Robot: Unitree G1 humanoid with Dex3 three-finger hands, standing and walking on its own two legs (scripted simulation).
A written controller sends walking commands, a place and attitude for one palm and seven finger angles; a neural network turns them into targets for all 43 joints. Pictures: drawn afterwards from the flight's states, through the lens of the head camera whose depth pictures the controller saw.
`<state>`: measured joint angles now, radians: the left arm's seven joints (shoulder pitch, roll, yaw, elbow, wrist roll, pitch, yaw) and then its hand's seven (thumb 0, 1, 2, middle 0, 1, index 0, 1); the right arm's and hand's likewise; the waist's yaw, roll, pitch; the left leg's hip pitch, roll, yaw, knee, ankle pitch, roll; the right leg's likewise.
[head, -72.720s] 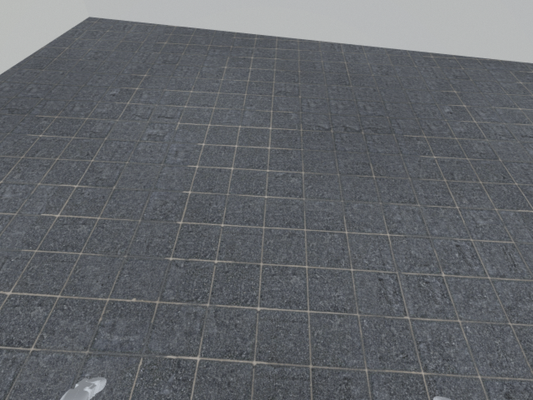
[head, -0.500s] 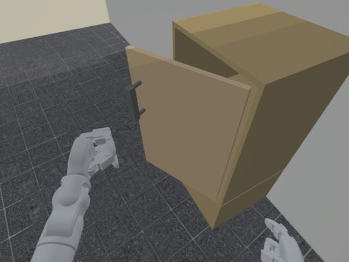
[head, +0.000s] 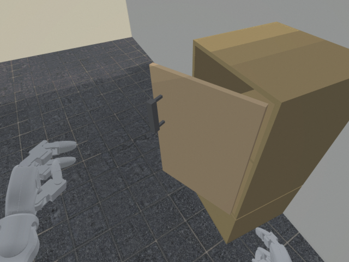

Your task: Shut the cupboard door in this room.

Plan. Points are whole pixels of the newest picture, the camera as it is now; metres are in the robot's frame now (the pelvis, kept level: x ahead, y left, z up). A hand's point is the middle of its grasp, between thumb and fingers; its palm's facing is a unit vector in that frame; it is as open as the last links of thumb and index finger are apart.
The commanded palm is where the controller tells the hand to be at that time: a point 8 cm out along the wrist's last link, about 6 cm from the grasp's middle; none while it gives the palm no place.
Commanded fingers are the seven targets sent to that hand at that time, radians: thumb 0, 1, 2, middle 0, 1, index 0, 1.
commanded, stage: draw the hand back to the body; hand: left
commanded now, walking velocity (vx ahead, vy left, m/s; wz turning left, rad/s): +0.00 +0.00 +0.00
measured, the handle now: (157, 113) +0.61 +0.14 -0.01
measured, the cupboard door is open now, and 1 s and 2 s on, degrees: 27 27 27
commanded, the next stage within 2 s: step back with the hand held close in 0.50 s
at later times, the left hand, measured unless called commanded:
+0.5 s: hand (51, 191) +0.19 +0.24 +0.15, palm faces +0.42 -0.81 -0.40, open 7.4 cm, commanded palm +0.14 +0.28 +0.17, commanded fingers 0.00 0.90 0.90 -0.20 -0.30 -0.20 -0.30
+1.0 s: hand (54, 186) +0.20 +0.24 +0.15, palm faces +0.32 -0.80 -0.51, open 7.4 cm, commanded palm +0.14 +0.28 +0.17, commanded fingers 0.00 0.90 0.90 -0.20 -0.30 -0.20 -0.30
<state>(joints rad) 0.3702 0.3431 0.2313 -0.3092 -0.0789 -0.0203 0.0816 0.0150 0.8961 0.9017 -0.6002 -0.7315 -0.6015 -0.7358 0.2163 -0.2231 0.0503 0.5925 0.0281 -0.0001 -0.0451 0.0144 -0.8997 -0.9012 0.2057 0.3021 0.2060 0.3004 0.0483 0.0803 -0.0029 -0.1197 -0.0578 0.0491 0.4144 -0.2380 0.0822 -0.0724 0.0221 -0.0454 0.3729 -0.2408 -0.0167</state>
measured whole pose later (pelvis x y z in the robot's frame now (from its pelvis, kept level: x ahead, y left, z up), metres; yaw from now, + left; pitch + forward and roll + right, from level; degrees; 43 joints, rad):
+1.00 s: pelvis -0.01 -0.01 -0.01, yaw -2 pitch +1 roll -1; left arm 0.55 0.44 0.39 -0.41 -0.08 -0.14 0.10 0.01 0.89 0.90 -0.21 -0.30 -0.21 -0.30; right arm 0.18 -0.25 -0.03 0.56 0.03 0.06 -0.08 0.01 -0.90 -0.90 0.20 0.30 0.20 0.30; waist 0.00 0.06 -0.03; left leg -0.27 -0.04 0.09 0.49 -0.25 0.07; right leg -0.25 0.04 -0.01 0.48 -0.26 -0.03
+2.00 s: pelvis -0.20 +0.02 -0.02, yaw +4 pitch +2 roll +0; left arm 0.45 0.45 0.45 -0.50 -0.02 -0.24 0.16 0.01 0.89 0.90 -0.21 -0.30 -0.21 -0.30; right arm 0.18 -0.20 -0.04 0.61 -0.01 -0.06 -0.08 0.01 -0.90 -0.90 0.20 0.30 0.20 0.30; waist 0.00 -0.08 0.03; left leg -0.40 0.00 0.00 0.67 -0.29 0.01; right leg -0.52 0.04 0.11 0.73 -0.28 0.04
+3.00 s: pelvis -0.25 +0.04 -0.02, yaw -2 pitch +0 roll -1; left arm 0.32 0.26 0.07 0.44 0.03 0.04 0.01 0.01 0.91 0.90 -0.19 -0.29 -0.19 -0.30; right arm 0.15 -0.28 0.00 0.81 -0.02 -0.04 0.00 0.01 -0.90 -0.90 0.21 0.30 0.21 0.30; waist 0.00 0.06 -0.04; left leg -0.38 -0.03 0.02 0.61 -0.24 0.05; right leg -0.24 0.03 0.00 0.61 -0.37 -0.02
